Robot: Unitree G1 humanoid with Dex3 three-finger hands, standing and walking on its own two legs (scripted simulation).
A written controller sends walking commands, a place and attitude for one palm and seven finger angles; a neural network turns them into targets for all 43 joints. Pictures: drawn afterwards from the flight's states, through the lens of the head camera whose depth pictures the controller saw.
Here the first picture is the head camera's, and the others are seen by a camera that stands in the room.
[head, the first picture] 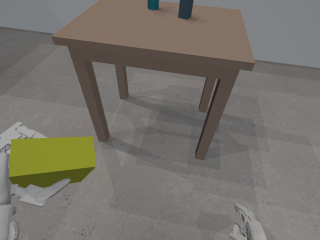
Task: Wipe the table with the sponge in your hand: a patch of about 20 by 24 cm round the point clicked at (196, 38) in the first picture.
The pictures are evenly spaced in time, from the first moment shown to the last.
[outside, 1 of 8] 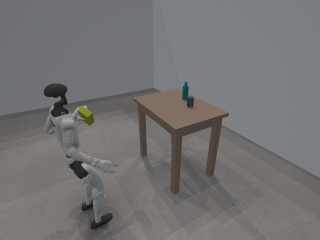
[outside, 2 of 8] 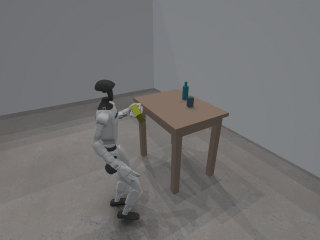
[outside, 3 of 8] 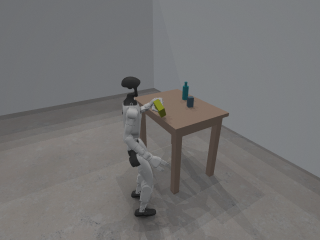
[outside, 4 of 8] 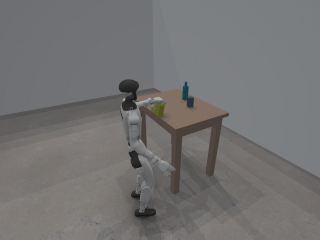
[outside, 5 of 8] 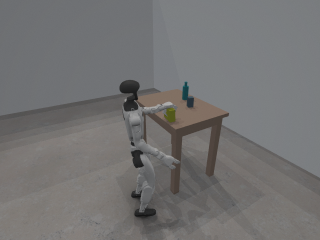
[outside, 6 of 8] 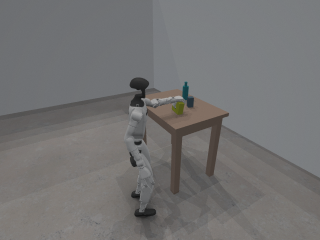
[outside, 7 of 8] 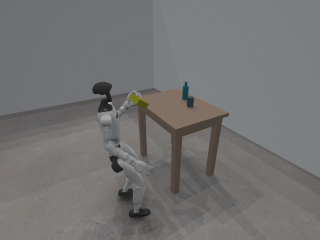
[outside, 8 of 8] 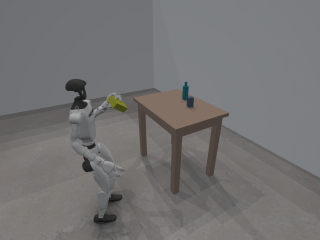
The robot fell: no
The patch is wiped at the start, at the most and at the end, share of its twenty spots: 0.00 1.00 1.00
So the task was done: yes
